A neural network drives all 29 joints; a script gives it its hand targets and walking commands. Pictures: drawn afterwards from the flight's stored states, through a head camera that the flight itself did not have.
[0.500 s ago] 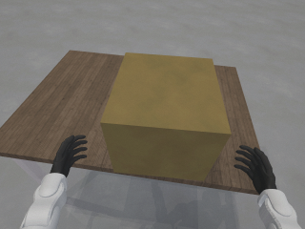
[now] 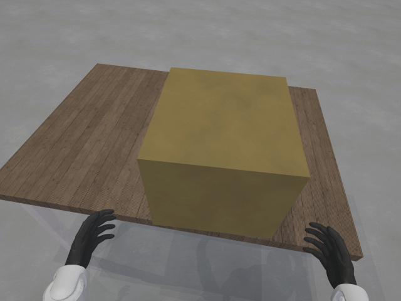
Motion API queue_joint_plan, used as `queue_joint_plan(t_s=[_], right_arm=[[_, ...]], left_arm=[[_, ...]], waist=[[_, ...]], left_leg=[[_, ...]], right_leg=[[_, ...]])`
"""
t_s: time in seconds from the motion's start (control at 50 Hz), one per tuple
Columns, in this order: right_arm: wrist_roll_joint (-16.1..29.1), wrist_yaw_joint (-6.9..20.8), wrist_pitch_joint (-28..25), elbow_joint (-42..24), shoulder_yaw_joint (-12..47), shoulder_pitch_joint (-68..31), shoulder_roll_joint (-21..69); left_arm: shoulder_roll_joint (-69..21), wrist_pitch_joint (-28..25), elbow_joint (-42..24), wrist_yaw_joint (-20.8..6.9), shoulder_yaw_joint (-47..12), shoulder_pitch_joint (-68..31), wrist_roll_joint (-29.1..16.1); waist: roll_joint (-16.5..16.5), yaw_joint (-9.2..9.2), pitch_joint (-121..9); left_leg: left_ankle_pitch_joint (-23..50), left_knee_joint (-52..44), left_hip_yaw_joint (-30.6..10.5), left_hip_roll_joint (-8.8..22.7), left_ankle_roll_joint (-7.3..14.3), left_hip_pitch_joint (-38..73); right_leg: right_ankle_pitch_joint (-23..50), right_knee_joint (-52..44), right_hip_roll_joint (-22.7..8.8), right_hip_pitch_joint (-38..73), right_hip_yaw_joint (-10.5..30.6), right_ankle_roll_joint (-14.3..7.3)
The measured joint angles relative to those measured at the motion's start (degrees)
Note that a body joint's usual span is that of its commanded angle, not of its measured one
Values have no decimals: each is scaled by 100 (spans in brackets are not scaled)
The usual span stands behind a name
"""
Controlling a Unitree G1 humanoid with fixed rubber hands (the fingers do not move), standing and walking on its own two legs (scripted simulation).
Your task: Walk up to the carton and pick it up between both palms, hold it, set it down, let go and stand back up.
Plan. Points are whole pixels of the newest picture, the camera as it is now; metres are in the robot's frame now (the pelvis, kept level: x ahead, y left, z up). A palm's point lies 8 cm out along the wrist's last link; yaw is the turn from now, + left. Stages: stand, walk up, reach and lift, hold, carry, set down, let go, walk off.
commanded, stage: set down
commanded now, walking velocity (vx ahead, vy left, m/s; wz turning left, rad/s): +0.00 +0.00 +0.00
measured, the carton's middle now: (219, 150) +0.46 -0.03 +0.02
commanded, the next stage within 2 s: let go in 0.82 s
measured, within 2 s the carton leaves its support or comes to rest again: neither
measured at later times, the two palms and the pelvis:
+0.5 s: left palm (82, 278) +0.17 +0.24 -0.05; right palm (325, 290) +0.17 -0.23 -0.05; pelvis +0.00 +0.00 +0.00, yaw +0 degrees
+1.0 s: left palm (89, 291) +0.15 +0.23 -0.08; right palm out of the picture +0.15 -0.23 -0.07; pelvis -0.01 +0.00 +0.00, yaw +0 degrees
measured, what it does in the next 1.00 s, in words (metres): stands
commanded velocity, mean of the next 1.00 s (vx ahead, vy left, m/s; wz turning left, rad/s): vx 0.00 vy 0.00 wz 0.00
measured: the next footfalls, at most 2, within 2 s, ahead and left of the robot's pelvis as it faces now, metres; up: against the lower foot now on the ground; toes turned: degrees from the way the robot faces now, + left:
none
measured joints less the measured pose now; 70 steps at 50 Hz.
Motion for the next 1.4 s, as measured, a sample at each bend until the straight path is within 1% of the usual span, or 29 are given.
queue_joint_plan(t_s=[0.08, 0.14, 0.24, 0.32, 0.4, 0.48, 0.62, 0.76, 0.98, 1.08, 1.18, 1.28, 1.34, 1.36, 1.4], right_arm=[[-73, -23, -128, 252, 35, -77, 17], [-192, -34, -96, 551, 44, -129, 35], [-409, -44, -91, 738, 39, -102, 123], [-556, -48, -27, 922, 140, -138, 176], [-677, -92, -16, 967, 114, -83, 267], [-796, -97, 41, 1194, 131, -118, 288], [-1085, -80, 162, 1274, 55, -127, 428], [-1376, -106, 361, 1524, -3, -248, 551], [-1616, -105, 372, 1768, -16, -343, 621], [-1685, -89, 341, 1875, -21, -382, 631], [-1753, -86, 266, 1944, -33, -447, 613], [-1684, -53, 88, 2059, -21, -490, 565], [-1667, -62, 50, 2164, -4, -516, 535], [-1740, -90, 190, 2143, -7, -497, 507], [-1895, -126, 640, 2140, -20, -456, 408]], left_arm=[[-35, -52, 131, -9, 2, 9, 74], [-62, 75, 312, -55, 41, -8, 158], [-93, 184, 534, -67, 13, -9, 143], [-151, 421, 653, -91, 80, -28, 315], [-208, 622, 513, -98, 134, 88, 445], [-284, 833, 618, -114, 182, 109, 611], [-342, 1147, 526, -22, 184, 196, 813], [-394, 1524, 697, -33, 190, 62, 958], [-478, 1961, 749, 14, 268, -57, 1187], [-520, 2045, 756, 36, 306, -62, 1298], [-536, 2085, 778, 53, 263, -128, 1297], [-592, 2043, 671, 81, 289, -140, 1351], [-592, 2048, 712, 46, 305, -153, 1344], [-584, 1962, 778, 18, 292, -155, 1461], [-544, 1713, 961, -39, 309, -116, 1617]], waist=[[20, 2, 3], [54, 2, 29], [83, 3, 21], [69, 12, 53], [31, 39, 46], [5, 79, 86], [-30, 111, 89], [-24, 75, 179], [-60, 24, 229], [-68, 21, 264], [-62, -1, 312], [-53, 23, 265], [-49, 9, 267], [-30, 10, 208], [46, 0, 132]], left_leg=[[-32, 53, 5, -13, 11, 14], [-55, 70, 4, -19, 20, 80], [-78, 82, 17, -34, 28, 113], [-72, 39, 27, -32, 24, 211], [-60, -7, 33, -23, 13, 290], [-45, -47, 48, -11, 3, 375], [-6, -74, 54, 5, -11, 377], [36, -75, 37, 5, -17, 333], [33, -36, 40, 23, -34, 229], [-10, 22, 51, 29, -33, 211], [-44, 86, 51, 30, -33, 168], [-82, 140, 76, 45, -33, 140], [-105, 156, 76, 49, -33, 199], [-130, 238, 70, 55, -31, 100], [-227, 492, 29, 76, -17, -157]], right_leg=[[-38, 64, -12, 8, 5, 13], [-57, 71, -18, 81, 4, 13], [-101, 130, -33, 87, 16, 25], [-100, 103, -31, 176, 27, 26], [-85, 54, -22, 253, 34, 18], [-64, 19, -11, 329, 49, 4], [-32, 12, 5, 318, 54, -8], [-8, 35, 4, 269, 34, -11], [-7, 72, 20, 163, 34, -18], [-43, 127, 27, 143, 43, -18], [-67, 173, 28, 108, 40, -19], [-81, 198, 41, 84, 64, -14], [-92, 193, 45, 152, 65, -17], [-109, 251, 50, 68, 55, -10], [-159, 388, 71, -123, 11, 12]])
